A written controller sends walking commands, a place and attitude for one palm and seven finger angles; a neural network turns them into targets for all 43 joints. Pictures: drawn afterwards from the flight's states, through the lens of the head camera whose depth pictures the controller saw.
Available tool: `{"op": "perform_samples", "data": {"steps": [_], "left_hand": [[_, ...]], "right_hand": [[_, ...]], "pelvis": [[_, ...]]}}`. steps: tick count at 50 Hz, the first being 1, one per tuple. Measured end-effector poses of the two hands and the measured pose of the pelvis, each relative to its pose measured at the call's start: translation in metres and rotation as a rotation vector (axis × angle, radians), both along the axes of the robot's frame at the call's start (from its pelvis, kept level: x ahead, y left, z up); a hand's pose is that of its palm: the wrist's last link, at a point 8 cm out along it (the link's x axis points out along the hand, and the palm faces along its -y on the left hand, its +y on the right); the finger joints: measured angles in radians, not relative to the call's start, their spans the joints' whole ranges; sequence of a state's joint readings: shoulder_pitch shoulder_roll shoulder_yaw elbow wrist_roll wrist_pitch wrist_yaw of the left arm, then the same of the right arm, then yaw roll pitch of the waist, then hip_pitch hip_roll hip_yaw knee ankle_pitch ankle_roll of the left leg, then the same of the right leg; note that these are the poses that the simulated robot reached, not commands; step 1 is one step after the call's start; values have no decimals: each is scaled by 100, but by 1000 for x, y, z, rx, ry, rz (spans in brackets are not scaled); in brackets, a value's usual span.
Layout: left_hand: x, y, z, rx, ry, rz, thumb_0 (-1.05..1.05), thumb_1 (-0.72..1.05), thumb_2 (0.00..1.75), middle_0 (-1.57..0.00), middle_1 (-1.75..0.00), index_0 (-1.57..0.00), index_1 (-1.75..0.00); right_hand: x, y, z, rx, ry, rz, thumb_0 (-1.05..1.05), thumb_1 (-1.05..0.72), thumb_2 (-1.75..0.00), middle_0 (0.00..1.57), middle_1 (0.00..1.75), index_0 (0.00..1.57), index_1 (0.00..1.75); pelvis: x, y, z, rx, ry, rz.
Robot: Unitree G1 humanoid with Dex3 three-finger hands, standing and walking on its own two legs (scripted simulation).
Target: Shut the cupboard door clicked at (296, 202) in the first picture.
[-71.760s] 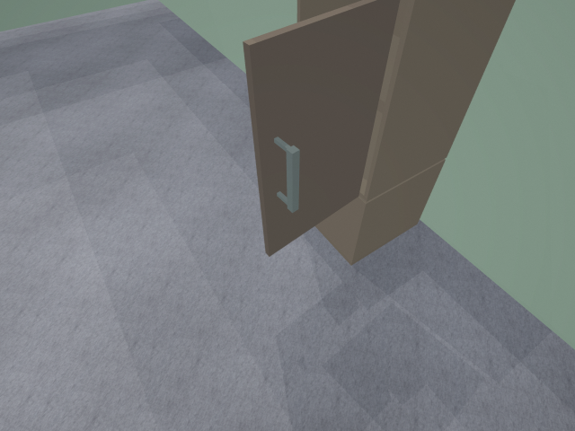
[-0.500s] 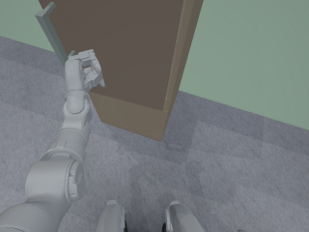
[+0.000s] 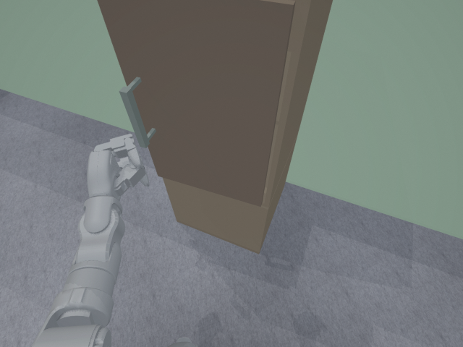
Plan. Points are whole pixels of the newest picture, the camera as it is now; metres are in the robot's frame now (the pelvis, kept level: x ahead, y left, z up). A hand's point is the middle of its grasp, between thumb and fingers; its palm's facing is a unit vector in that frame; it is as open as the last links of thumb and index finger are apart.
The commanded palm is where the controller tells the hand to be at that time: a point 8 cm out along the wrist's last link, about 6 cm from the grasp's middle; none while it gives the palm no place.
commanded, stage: draw the hand back to the body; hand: left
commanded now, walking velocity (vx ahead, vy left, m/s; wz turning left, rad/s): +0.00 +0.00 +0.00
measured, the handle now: (140, 114) +0.64 +0.22 +0.01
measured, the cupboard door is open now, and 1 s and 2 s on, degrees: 3 3 3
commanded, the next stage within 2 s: step back with the hand held close in 1.16 s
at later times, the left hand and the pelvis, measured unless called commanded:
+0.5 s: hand (43, 216) +0.27 +0.24 +0.16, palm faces +0.31 -0.90 -0.30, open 4.1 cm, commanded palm +0.22 +0.28 +0.18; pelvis +0.02 +0.01 +0.05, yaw +1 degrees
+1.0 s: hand out of the picture +0.21 +0.28 +0.20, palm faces +0.49 -0.77 -0.41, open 7.2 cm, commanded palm +0.16 +0.30 +0.22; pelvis +0.03 +0.00 +0.05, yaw +2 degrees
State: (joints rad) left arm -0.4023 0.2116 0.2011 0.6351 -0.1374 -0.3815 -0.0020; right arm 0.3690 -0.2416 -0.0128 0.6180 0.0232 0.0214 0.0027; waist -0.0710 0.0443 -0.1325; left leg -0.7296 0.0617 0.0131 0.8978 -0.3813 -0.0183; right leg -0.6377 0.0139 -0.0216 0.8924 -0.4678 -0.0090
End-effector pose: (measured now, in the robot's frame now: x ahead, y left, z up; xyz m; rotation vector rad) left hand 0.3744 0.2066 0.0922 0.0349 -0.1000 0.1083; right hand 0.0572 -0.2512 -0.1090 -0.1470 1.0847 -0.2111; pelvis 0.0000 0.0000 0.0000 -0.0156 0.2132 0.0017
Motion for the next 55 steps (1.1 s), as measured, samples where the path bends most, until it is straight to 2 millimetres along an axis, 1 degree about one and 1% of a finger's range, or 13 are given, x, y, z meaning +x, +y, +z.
{"op": "perform_samples", "data": {"steps": [5,8,11,16,19,22,26,30,36,42,45,51,55], "left_hand": [[-24,7,11,8,23,-44,2,90,90,-128,-147,-128,-147],[-46,12,16,93,72,-34,2,90,90,-124,-142,-123,-142],[-69,20,25,153,106,-3,2,90,90,-118,-136,-118,-136],[-95,46,46,205,110,100,2,90,90,-107,-123,-106,-123],[-109,60,61,228,92,157,2,90,90,-99,-115,-98,-115],[-124,67,76,248,71,192,2,90,90,-91,-106,-90,-106],[-145,74,86,270,67,225,2,90,90,-80,-94,-79,-94],[-162,84,92,297,75,274,2,90,90,-69,-82,-69,-82],[-187,98,119,379,35,360,2,89,90,-53,-64,-52,-64],[-210,104,147,472,-23,419,2,89,90,-37,-47,-36,-47],[-214,105,145,464,-13,439,2,90,90,-31,-40,-30,-40],[-205,100,121,394,57,429,2,90,90,-24,-33,-24,-33],[-201,91,122,393,39,394,2,89,90,-23,-31,-22,-31]], "right_hand": [[40,-3,20,-25,-143,24,1,-90,-90,20,30,20,30],[64,1,34,-26,-212,13,1,-90,-90,19,30,20,30],[87,10,50,-23,-276,20,1,-91,-90,19,30,19,30],[122,29,70,-15,-358,81,1,-90,-90,19,30,19,30],[138,41,79,-1,-399,122,1,-90,-90,19,30,20,30],[149,51,85,18,-430,158,1,-90,-90,20,30,20,30],[157,60,87,38,-440,191,1,-90,-90,20,30,20,30],[158,63,84,43,-425,211,1,-90,-90,20,30,20,30],[157,58,79,39,-409,219,2,-90,-90,20,30,20,30],[157,49,76,34,-411,208,2,-90,-90,20,30,20,30],[158,44,74,30,-409,208,2,-90,-90,20,30,20,30],[155,36,74,7,-394,204,2,-90,-90,20,30,20,30],[154,32,78,-7,-410,192,2,-90,-90,20,30,20,30]], "pelvis": [[0,4,8,1,-45,0],[3,6,16,12,-84,-8],[6,8,24,17,-123,-7],[9,9,35,17,-178,5],[11,10,39,17,-202,12],[15,12,43,18,-219,15],[20,12,46,22,-236,16],[24,11,48,24,-247,18],[29,8,49,24,-253,21],[34,6,49,26,-255,21],[33,5,49,27,-260,26],[30,0,49,31,-257,27],[32,-3,49,29,-258,21]]}}
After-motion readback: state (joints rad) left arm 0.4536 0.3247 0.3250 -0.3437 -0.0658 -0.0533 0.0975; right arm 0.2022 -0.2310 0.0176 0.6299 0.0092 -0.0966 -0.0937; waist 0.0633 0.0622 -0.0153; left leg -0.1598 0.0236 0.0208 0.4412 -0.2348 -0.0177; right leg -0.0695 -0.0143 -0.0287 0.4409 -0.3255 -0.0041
